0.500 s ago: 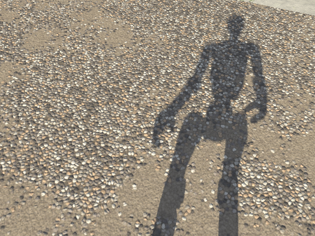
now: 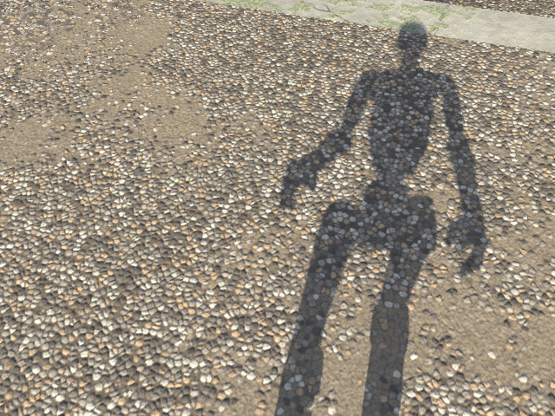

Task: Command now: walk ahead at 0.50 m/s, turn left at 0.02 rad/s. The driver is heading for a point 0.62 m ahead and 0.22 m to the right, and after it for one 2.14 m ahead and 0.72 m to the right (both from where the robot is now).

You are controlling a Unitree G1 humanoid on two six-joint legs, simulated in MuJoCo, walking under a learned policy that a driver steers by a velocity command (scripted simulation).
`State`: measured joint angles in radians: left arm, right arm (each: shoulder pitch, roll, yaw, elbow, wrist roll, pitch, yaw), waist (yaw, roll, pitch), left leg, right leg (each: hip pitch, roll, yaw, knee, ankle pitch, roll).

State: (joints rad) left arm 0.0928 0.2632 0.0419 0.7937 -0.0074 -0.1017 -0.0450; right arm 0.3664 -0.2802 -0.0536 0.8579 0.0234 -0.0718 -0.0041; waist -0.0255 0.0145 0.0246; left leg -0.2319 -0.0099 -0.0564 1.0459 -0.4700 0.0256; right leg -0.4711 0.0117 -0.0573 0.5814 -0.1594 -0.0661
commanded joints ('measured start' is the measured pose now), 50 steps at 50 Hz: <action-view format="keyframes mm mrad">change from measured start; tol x16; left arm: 1 165 130 34 -4 1 3 9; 22 263 195 51 95 -19 44 53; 25 397 -5 -11 47 -10 21 47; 46 -86 56 33 -144 -13 71 -12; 50 276 192 112 -69 -20 82 4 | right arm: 1 -82 -121 -19 -116 7 -45 1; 18 -422 -31 -3 -214 -6 -30 32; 21 -366 -73 -17 -208 -7 -45 41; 25 84 -265 -81 -97 -37 -39 19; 31 -164 -53 -26 -105 -36 -52 17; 50 -121 -193 -72 -23 9 19 -19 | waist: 1 85 -67 -114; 20 88 -88 42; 23 -63 -83 -138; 25 -49 324 -429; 28 -48 76 -154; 34 40 65 -13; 46 -31 39 67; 50 180 34 -152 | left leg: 1 -509 99 -30 231 104 24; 13 -436 128 34 -354 565 -28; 20 -390 74 27 -549 450 3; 23 64 47 52 -578 434 62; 25 651 450 -586 -656 238 258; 32 85 285 -75 -889 400 157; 43 215 296 217 -907 519 133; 47 321 323 263 -772 814 98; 50 175 246 323 -267 1033 27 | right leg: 1 490 -308 470 -321 -85 -183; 6 272 -234 260 -436 158 -188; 21 502 -267 220 -303 292 -113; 23 400 -179 166 -30 449 -63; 25 -170 43 110 596 -418 28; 27 -301 -54 188 717 -316 18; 40 -211 -144 101 235 193 55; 46 -211 -106 13 86 60 -3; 50 356 55 -60 -13 14 -113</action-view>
